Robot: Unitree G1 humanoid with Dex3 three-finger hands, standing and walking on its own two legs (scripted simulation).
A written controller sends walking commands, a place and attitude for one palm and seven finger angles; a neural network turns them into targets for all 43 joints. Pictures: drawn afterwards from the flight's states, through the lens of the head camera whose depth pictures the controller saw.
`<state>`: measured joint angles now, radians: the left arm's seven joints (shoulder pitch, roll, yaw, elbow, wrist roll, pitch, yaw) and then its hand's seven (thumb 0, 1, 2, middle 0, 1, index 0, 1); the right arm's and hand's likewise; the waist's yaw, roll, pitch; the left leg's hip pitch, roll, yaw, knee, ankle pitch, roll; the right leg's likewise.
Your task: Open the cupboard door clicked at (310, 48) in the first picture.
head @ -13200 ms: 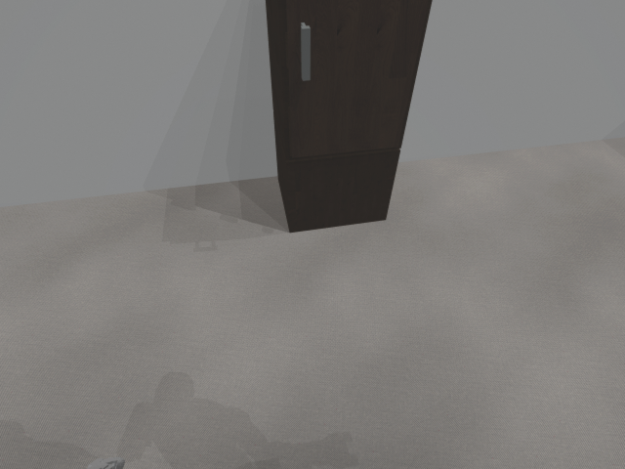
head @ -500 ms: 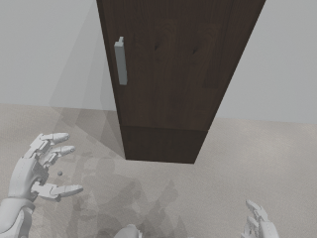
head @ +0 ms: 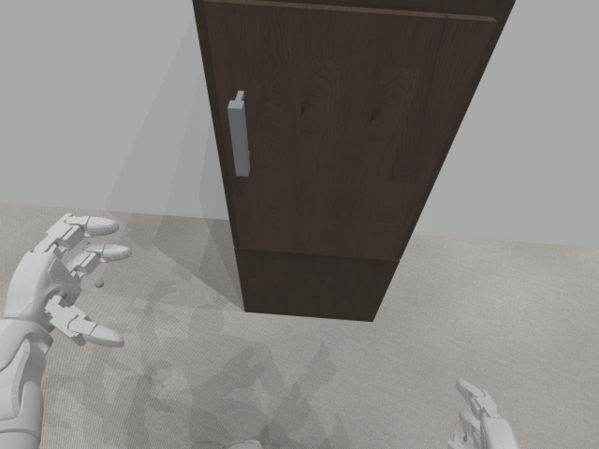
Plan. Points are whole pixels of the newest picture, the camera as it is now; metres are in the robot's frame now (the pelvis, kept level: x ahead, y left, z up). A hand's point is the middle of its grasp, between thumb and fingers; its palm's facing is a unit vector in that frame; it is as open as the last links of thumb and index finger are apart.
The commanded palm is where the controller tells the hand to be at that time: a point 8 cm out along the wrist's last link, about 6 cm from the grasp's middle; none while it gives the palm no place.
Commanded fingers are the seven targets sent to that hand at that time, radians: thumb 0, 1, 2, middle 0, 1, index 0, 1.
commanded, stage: raise the hand with hooked fingers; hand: left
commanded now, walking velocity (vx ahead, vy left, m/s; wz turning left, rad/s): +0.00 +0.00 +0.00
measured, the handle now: (241, 134) +0.61 +0.15 +0.07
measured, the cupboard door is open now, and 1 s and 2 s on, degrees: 0 0 0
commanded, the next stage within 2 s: move the hooked fingers beside the handle in 0.54 s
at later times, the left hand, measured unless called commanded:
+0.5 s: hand (115, 275) +0.29 +0.25 +0.09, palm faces +0.02 -1.00 -0.02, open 14.0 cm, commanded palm +0.26 +0.30 +0.09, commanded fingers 0.00 -0.50 0.30 -0.30 -1.20 -0.30 -1.20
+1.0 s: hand (144, 238) +0.35 +0.24 +0.09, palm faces +0.00 -1.00 +0.00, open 14.0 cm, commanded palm +0.33 +0.29 +0.09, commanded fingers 0.00 -0.50 0.30 -0.30 -1.20 -0.30 -1.20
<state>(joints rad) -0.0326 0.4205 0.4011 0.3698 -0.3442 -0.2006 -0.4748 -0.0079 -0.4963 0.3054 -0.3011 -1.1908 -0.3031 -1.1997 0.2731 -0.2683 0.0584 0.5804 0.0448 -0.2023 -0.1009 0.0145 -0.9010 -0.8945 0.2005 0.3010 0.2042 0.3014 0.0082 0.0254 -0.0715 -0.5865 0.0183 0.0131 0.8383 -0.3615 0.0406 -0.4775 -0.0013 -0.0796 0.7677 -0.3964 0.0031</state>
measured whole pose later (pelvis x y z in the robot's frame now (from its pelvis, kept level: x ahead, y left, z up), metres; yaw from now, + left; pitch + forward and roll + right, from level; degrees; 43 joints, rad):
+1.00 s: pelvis +0.00 -0.02 +0.00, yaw -1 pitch +8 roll -2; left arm -0.34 0.45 0.40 0.69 -0.30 -0.24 -0.47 -0.01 -0.50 0.30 -0.30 -1.20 -0.30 -1.20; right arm 0.29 -0.28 0.05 0.60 0.05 -0.15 -0.10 0.01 -0.90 -0.89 0.20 0.30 0.20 0.30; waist -0.02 0.02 -0.07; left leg -0.61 0.04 0.01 0.82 -0.34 0.01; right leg -0.53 0.02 -0.07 0.79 -0.39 -0.02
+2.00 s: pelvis +0.00 -0.01 -0.02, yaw -3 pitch +18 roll -4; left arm -0.94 0.67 0.44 1.26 -0.12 -0.33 -0.38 -0.01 -0.50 0.30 -0.30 -1.20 -0.30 -1.20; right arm 0.40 -0.30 0.05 0.64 0.02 0.03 -0.07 0.01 -0.90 -0.89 0.20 0.30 0.20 0.30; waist -0.17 0.01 -0.09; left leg -0.89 0.06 0.02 0.97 -0.40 0.03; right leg -0.79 0.04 -0.07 0.89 -0.42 -0.01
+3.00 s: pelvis +0.01 +0.00 -0.03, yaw -3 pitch +22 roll -5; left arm -1.02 0.71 0.45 1.28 -0.08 -0.32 -0.34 -0.01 -0.50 0.30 -0.30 -1.20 -0.30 -1.20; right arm 0.39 -0.28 0.06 0.60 0.00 0.09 -0.04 0.00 -0.90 -0.89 0.20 0.30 0.20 0.30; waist -0.20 0.02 -0.10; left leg -0.95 0.07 0.01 1.00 -0.43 0.03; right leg -0.84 0.05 -0.07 0.89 -0.43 0.00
